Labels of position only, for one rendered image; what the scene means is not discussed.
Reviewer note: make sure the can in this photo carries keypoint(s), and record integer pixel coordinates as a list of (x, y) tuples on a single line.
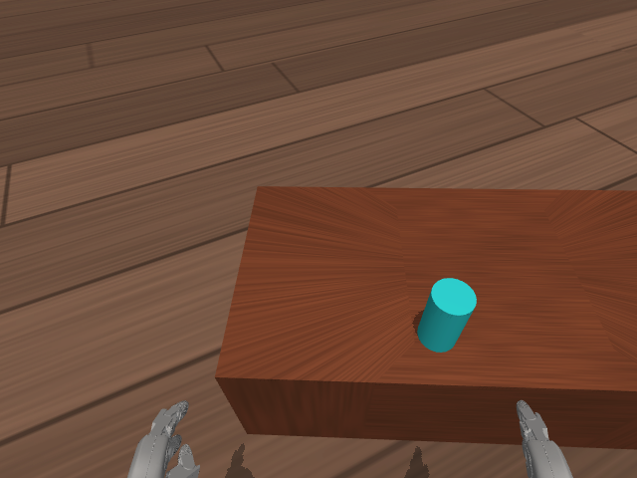
[(448, 309)]

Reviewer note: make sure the right robot hand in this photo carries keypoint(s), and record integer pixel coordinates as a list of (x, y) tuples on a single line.
[(544, 459)]

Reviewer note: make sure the left robot hand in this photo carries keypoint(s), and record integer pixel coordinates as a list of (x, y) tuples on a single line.
[(154, 450)]

